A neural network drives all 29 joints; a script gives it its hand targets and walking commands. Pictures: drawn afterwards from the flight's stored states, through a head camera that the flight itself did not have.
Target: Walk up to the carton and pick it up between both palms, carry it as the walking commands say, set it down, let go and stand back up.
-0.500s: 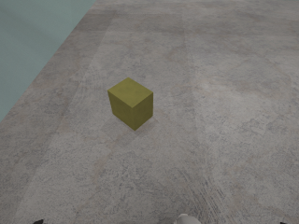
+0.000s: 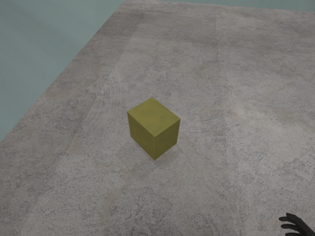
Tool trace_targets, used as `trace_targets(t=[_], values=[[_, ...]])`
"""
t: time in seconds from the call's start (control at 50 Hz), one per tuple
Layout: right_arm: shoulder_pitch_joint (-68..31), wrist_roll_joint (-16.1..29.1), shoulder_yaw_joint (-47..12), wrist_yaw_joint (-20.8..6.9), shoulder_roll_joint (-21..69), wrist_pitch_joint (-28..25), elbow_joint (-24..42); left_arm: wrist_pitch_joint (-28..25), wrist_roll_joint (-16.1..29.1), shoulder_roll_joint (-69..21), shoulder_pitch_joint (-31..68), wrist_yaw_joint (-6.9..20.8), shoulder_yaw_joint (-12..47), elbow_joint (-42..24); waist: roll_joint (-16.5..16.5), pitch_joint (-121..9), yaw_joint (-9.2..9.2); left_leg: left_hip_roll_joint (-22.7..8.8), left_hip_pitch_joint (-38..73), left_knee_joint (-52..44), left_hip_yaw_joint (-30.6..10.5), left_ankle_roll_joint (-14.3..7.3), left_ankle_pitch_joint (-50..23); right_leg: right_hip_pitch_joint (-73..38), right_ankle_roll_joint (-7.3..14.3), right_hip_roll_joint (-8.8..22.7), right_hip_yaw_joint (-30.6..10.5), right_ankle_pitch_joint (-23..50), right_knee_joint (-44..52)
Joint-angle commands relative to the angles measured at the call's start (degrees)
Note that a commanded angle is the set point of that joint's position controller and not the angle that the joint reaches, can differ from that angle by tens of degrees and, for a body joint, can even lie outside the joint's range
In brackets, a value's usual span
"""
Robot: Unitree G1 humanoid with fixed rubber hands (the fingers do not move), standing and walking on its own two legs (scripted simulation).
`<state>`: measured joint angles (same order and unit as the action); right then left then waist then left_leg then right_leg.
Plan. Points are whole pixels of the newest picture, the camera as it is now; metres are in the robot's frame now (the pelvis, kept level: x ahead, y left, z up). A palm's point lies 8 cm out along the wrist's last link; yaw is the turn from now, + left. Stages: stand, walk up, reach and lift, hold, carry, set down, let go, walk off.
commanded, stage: walk up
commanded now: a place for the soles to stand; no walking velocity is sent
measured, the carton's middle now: (153, 128) +0.93 +0.05 -0.61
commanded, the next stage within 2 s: none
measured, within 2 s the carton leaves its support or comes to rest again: neither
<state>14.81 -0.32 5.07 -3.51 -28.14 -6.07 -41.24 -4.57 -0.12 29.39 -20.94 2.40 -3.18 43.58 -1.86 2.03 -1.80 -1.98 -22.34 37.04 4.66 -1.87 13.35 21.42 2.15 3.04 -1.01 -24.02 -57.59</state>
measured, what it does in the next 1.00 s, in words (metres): walks ahead: right foot, then left foot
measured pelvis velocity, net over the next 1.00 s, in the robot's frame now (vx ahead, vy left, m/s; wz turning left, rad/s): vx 0.35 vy -0.01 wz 0.00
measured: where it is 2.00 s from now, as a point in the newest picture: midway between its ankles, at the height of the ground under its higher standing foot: (169, 202)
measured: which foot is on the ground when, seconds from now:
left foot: down 0.00-0.28, up 0.30-0.56, down 0.58-0.90, up 0.92-1.00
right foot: up 0.00-0.24, down 0.26-0.58, up 0.60-0.88, down 0.90-1.00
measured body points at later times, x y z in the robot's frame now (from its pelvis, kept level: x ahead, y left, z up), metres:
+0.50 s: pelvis +0.19 -0.01 +0.01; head +0.20 -0.02 +0.46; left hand +0.26 +0.35 -0.06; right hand +0.29 -0.34 -0.08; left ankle +0.26 +0.13 -0.69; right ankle +0.21 -0.14 -0.72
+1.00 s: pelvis +0.35 -0.01 +0.00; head +0.37 -0.02 +0.44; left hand +0.48 +0.33 -0.08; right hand +0.41 -0.35 -0.10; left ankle +0.33 +0.13 -0.69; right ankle +0.42 -0.13 -0.72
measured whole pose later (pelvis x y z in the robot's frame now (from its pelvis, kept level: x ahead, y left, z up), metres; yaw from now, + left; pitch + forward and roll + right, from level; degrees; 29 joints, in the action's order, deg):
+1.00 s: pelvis +0.35 -0.01 +0.00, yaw +0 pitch -2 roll +0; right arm 19.5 -0.1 3.0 -0.4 -27.6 -2.8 -43.4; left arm -4.7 -0.5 27.0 -13.4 1.2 -3.6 42.9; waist 1.2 4.6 1.5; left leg -2.5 -23.2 56.2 0.4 -1.8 29.6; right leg 23.6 1.5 2.0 2.8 -14.3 -39.5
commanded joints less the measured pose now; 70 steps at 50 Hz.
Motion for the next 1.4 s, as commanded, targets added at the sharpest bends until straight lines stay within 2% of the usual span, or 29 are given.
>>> trace_targets(t=[0.0,0.08,0.22,0.24,0.26,0.28,0.3,0.32,0.38,0.48,0.54,0.56,0.58,0.6,0.62,0.7,0.78,0.86,0.88,0.9,0.92,0.94,1.02,1.08,1.1,1.14,1.18,1.24,1.38], values=[[6.2,0.7,3.5,1.3,-13.0,-0.3,1.7,-1.0,0.3,11.0,0.1,-0.5,-2.8,-3.1,7.3,0.5,3.33,-17.1,16.0,-21.6,-25.1,-12.2,15.9,20.7,-0.2,4.4,-3.8,2.7,-5.4],[6.4,-0.4,3.1,1.1,-12.9,-0.3,1.8,-0.5,-0.4,7.5,1.9,1.2,-2.8,-2.2,12.2,1.1,3.77,-13.2,9.1,-20.2,-13.5,-12.6,-1.9,10.9,-1.8,3.3,1.8,3.4,8.3],[4.1,0.4,2.1,0.4,-11.6,0.8,3.7,-1.2,-0.6,6.7,3.1,1.4,-4.0,-1.2,7.7,-0.8,0.93,-10.4,-0.3,-11.1,-8.8,-7.6,7.1,-9.5,0.6,-3.0,6.5,12.2,25.9],[4.8,0.1,1.2,0.6,-9.5,0.8,4.0,-1.5,-0.6,8.2,-0.8,0.9,-4.8,-0.3,3.0,-2.4,-1.49,-8.5,-4.8,-2.7,-6.9,-5.9,6.1,-17.6,2.0,-2.7,3.6,7.7,28.0],[4.6,0.2,-0.2,0.8,-6.0,0.5,5.4,-2.0,-1.0,12.2,-7.2,0.0,-6.2,0.4,-9.6,-5.3,-5.38,-3.3,-15.0,16.0,-1.5,-2.9,6.8,-26.5,6.4,8.9,-14.5,-6.1,35.8],[4.5,0.4,-0.2,1.2,-7.2,0.7,5.4,-2.4,-0.6,17.4,-8.0,-0.3,-7.0,-0.8,-12.2,-5.1,-4.9,1.8,-24.5,26.6,-2.0,-1.5,16.5,-26.8,13.1,22.1,-37.3,-14.3,44.4],[4.2,0.3,1.1,1.8,-11.3,1.3,3.6,-2.2,0.1,15.7,-4.4,-0.4,-6.5,-1.7,-2.7,-3.2,-2.92,-1.8,-22.9,30.0,-9.3,-1.2,14.7,-22.5,15.5,22.3,-34.3,-11.8,42.1],[5.2,0.3,1.3,1.8,-11.8,1.3,2.8,-2.0,0.5,14.1,-2.1,-0.5,-6.0,-2.6,-1.8,-1.9,-1.81,-3.1,-22.0,28.6,-9.7,-0.8,12.6,-19.6,15.6,20.1,-28.6,-6.4,41.0],[8.6,-0.4,1.1,0.7,-9.8,1.3,-0.1,-1.7,0.0,11.3,1.7,-0.5,-5.1,-3.7,-7.4,-0.2,0.83,-4.1,-12.8,17.3,-6.1,1.0,9.6,-8.9,12.4,12.9,-12.7,5.2,40.1],[3.9,-0.6,1.4,-0.7,-7.6,1.3,0.4,-1.5,-0.3,12.4,2.6,0.5,-4.7,-4.9,-8.7,0.3,0.67,-1.7,-1.0,3.8,-0.8,1.2,2.3,-1.0,10.9,11.0,-7.1,-1.2,40.0],[7.7,-0.8,2.4,-0.4,-8.5,0.5,-1.1,-0.7,-0.2,10.7,4.8,0.6,-3.3,-5.6,-4.8,0.0,4.12,1.6,13.6,-3.6,1.0,0.5,1.3,8.1,7.8,7.8,-3.3,-8.9,32.1],[11.6,-0.8,3.0,0.1,-10.0,0.2,-2.0,-0.4,-0.5,8.2,4.2,0.4,-2.2,-5.7,0.6,-1.1,6.07,1.4,20.7,-6.5,-1.6,-0.5,6.1,12.4,6.3,5.6,-1.2,-9.6,23.5],[14.8,-1.3,4.3,0.9,-14.7,-0.2,-1.4,-0.4,0.4,4.2,4.1,0.3,-1.0,-6.8,14.4,-1.6,8.05,-12.0,26.7,-17.4,-26.0,-5.9,24.6,23.9,2.3,-0.9,4.4,-7.6,4.6],[14.5,-0.8,5.1,1.3,-18.7,-0.4,0.4,-0.1,0.1,6.3,4.0,-0.6,-1.4,-6.4,13.8,-1.4,8.22,-22.9,24.2,-24.6,-44.0,-12.6,32.5,28.4,0.5,-2.9,0.0,-6.0,-6.2],[11.2,0.2,4.7,1.7,-16.9,-0.4,1.0,0.1,-0.2,9.7,3.2,-1.1,-2.1,-5.0,6.4,-0.4,6.22,-22.8,19.9,-23.5,-40.3,-14.4,28.9,26.2,-0.1,0.5,-5.0,-1.7,-10.0],[6.7,-0.4,2.9,1.9,-13.0,-0.1,1.2,-0.1,-0.5,9.2,0.1,0.2,-3.2,-1.5,10.8,2.1,3.43,-13.9,9.5,-20.0,-17.4,-11.9,6.1,14.1,-1.4,3.6,-0.2,1.8,3.0],[5.9,-0.6,2.9,1.5,-12.9,0.0,2.2,0.0,-0.5,6.2,2.8,1.1,-3.2,-2.0,12.6,1.6,3.14,-12.1,4.7,-17.8,-11.9,-11.5,-1.0,5.0,-1.3,1.3,3.6,6.5,14.2],[4.3,0.2,1.0,1.9,-10.0,1.6,2.7,-0.4,-0.8,5.5,1.1,-0.4,-3.4,-0.7,8.5,-1.6,0.26,-9.0,-1.0,-5.1,-7.3,-6.2,-5.6,-10.1,0.8,-3.9,5.5,12.7,25.2],[5.4,0.2,-0.1,2.2,-7.3,1.7,2.8,-0.6,-0.9,7.3,-1.1,-1.0,-4.0,-0.4,2.5,-3.0,-1.22,-6.7,-3.9,3.2,-5.2,-4.2,-4.1,-15.4,2.4,-0.7,-0.3,10.0,28.9],[6.2,0.5,-1.3,2.4,-3.8,1.7,4.0,-1.0,-1.1,12.1,-2.8,-1.5,-4.9,-1.3,-10.2,-5.1,-1.68,-1.1,-12.8,18.6,-0.5,-0.8,6.8,-19.5,7.8,14.3,-22.8,3.5,36.4],[6.2,0.5,-0.2,3.3,-7.6,2.5,2.7,-1.0,-0.6,15.0,-2.2,-1.6,-5.3,-1.6,-8.6,-4.2,-1.24,0.6,-15.4,24.1,-3.8,-0.8,20.2,-15.7,14.6,21.4,-32.1,4.3,39.4],[6.2,0.5,0.8,3.9,-10.2,3.0,1.6,-0.6,-0.2,14.1,-0.6,-1.7,-4.9,-1.9,-4.1,-2.5,-0.58,-1.0,-14.6,26.4,-7.8,-0.6,20.2,-13.8,16.3,20.2,-28.2,9.7,36.5],[9.9,-0.1,0.2,3.8,-8.0,2.7,-3.0,0.5,-0.7,10.0,5.9,-2.2,-2.9,-2.8,-9.0,-3.0,2.07,-1.2,-3.7,13.2,-3.9,0.6,14.1,-4.0,11.3,11.9,-10.6,26.2,30.0],[8.4,-0.4,0.1,4.0,-6.5,2.5,-5.5,1.4,0.3,8.5,9.2,-2.1,-1.3,-1.6,-6.9,-4.6,3.54,1.6,9.8,-0.7,-0.8,-0.4,1.2,3.9,7.2,8.8,-5.3,21.9,23.4],[7.7,-0.8,0.3,4.2,-7.7,2.3,-5.8,1.8,0.5,6.7,9.7,-2.1,-0.5,-1.4,-4.5,-3.8,3.75,-0.7,12.0,-3.9,-4.8,-1.3,-1.4,7.1,4.7,8.0,-5.5,16.4,22.0],[0.1,-0.1,0.4,4.1,-12.8,1.8,-4.6,2.9,1.3,4.9,8.8,-2.4,-0.1,0.4,7.4,-2.4,0.78,-16.0,3.0,-13.4,-26.4,-8.2,-0.9,2.5,-0.9,-1.3,2.0,-2.1,14.0],[-5.4,-0.1,-0.9,3.8,-10.8,2.4,-5.9,2.9,0.7,4.8,8.3,-2.5,-0.1,3.3,4.8,-1.1,-0.92,-11.7,-1.7,-10.4,-18.5,-6.0,-0.2,-5.4,0.0,-0.4,0.3,1.6,20.7],[-6.1,0.9,-2.1,3.7,-7.9,3.0,-9.0,1.7,0.4,7.7,11.4,-2.4,-0.1,6.3,3.2,-1.5,1.45,-4.4,4.5,-5.9,-9.6,-0.5,-3.2,-3.7,2.1,4.9,-6.0,14.6,27.3],[-11.9,1.0,-2.6,3.6,-6.8,3.6,-14.3,2.0,0.7,5.4,15.5,-2.7,1.7,12.1,3.5,-5.0,1.35,-6.3,12.1,-10.1,-8.6,-0.9,-10.9,-7.9,0.2,4.0,-3.0,23.0,30.2]])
